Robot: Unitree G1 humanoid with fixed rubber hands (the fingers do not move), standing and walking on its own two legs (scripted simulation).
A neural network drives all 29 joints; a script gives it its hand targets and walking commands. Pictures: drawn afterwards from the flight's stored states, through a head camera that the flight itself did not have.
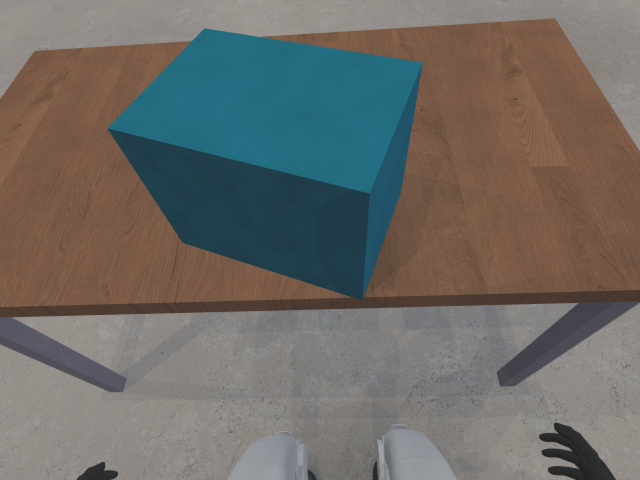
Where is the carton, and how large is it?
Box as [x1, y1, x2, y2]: [107, 28, 422, 300]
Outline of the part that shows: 204,28 107,128 182,242 362,300 400,192 422,62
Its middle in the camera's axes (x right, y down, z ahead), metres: -0.05 -0.10 +0.53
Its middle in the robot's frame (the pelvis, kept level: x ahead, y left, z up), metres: +0.49 +0.05 +0.07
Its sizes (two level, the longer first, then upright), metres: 0.296 0.208 0.229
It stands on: a table, 0.69 m high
